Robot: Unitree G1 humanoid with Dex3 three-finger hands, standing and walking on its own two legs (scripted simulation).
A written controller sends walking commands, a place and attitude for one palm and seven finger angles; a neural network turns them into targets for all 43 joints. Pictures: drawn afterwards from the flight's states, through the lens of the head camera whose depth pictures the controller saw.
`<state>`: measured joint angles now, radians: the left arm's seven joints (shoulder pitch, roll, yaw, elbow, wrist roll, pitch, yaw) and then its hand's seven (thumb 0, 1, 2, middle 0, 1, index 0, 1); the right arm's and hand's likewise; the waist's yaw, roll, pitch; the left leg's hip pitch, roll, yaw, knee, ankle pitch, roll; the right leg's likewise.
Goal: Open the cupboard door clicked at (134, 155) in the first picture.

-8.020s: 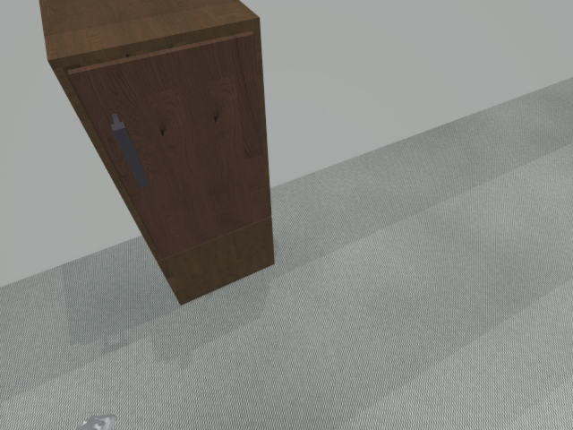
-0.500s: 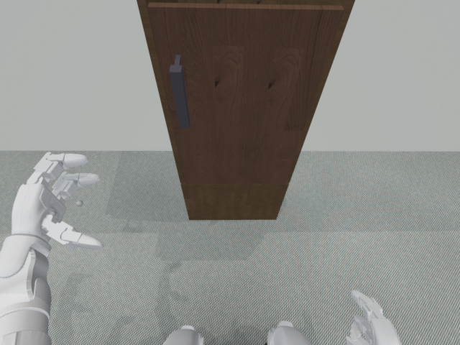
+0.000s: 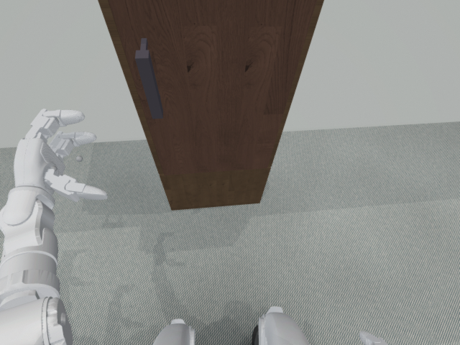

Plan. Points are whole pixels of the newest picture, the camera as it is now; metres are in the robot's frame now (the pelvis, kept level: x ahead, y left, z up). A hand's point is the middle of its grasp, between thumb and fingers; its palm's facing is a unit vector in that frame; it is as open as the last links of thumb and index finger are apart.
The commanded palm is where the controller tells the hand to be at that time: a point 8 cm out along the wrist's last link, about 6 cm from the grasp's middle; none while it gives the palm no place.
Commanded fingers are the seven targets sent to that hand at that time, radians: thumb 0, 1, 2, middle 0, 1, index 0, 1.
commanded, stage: move the hooked fingers beside the handle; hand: left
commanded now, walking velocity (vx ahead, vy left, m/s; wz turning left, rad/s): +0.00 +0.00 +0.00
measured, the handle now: (151, 80) +0.60 +0.17 +0.06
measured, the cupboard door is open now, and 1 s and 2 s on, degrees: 0 0 0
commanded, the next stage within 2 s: slide the fingers in behind the handle in 1.72 s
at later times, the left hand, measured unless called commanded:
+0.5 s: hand (103, 122) +0.48 +0.23 +0.06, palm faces +0.07 -1.00 -0.01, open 14.0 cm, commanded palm +0.46 +0.28 +0.06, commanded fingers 0.00 -0.50 0.30 -0.30 -1.20 -0.30 -1.20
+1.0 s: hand (117, 91) +0.57 +0.23 +0.06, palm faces +0.08 -1.00 -0.01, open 14.0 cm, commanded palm +0.54 +0.27 +0.05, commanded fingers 0.00 -0.50 0.30 -0.30 -1.20 -0.30 -1.20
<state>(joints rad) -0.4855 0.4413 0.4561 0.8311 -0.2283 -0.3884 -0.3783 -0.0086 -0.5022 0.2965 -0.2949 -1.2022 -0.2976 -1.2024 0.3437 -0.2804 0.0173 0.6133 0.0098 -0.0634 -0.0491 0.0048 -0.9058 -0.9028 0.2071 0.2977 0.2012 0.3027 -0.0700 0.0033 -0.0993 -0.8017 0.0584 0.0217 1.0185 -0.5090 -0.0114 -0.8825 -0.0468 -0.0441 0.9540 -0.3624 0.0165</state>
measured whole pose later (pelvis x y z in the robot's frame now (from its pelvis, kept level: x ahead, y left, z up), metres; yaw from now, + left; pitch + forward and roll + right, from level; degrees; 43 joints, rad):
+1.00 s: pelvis +0.00 +0.01 -0.02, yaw -2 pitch +28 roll -3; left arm -1.09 0.72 0.52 1.28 -0.03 -0.37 -0.27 -0.01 -0.50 0.30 -0.30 -1.20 -0.30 -1.21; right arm 0.42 -0.29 0.06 0.60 -0.05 0.09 0.00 0.00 -0.91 -0.90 0.21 0.30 0.20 0.30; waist -0.24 0.02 -0.09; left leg -1.08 0.08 0.00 1.14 -0.54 0.00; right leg -1.13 -0.03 -0.05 1.01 -0.36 0.03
